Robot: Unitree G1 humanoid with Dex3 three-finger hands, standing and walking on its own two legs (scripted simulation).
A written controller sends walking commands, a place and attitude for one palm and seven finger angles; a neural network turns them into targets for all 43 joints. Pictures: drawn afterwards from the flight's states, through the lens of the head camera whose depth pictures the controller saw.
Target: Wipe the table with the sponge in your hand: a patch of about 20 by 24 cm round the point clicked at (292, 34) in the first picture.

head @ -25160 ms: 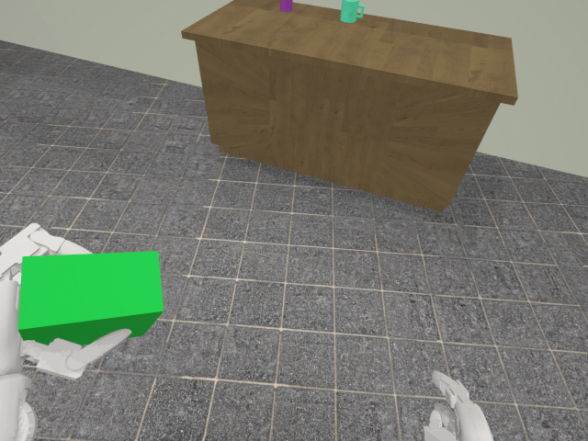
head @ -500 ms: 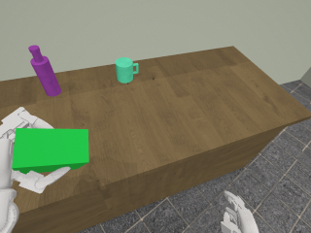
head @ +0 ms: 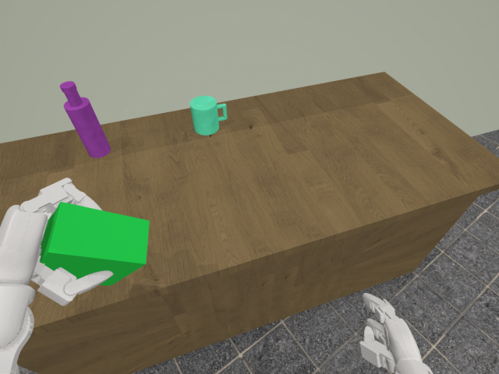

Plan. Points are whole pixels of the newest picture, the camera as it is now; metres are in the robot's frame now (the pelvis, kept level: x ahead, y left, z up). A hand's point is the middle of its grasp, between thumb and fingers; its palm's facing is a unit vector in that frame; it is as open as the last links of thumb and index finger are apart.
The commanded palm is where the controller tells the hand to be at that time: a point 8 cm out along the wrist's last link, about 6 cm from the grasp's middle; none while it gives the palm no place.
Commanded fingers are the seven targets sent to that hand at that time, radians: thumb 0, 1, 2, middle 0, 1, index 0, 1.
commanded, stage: turn the palm down, sponge in hand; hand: left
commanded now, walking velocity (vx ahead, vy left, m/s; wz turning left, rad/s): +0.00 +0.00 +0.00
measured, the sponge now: (102, 251) +0.24 +0.23 +0.12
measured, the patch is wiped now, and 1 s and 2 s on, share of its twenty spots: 0.00 0.00 0.00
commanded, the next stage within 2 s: move the sponge above the wiping area in 1.84 s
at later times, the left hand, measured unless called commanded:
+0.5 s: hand (105, 226) +0.26 +0.22 +0.15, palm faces +0.27 -0.46 -0.85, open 10.1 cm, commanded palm +0.22 +0.26 +0.18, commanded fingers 0.00 0.10 1.30 -1.20 -1.60 -1.20 -1.60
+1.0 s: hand (81, 237) +0.25 +0.27 +0.12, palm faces +0.20 -0.25 -0.95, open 10.1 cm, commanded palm +0.22 +0.26 +0.17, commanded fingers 0.00 0.10 1.30 -1.20 -1.60 -1.20 -1.60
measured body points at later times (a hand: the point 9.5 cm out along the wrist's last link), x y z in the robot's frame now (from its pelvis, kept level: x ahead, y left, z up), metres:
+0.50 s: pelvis +0.03 -0.06 -0.01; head +0.04 -0.09 +0.44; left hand +0.24 +0.25 +0.19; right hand +0.21 -0.32 -0.11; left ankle +0.05 +0.09 -0.72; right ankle +0.03 -0.09 -0.72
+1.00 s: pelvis +0.02 -0.02 +0.00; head +0.01 -0.06 +0.45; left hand +0.24 +0.28 +0.17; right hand +0.23 -0.26 -0.08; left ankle +0.05 +0.09 -0.72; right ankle +0.03 -0.09 -0.72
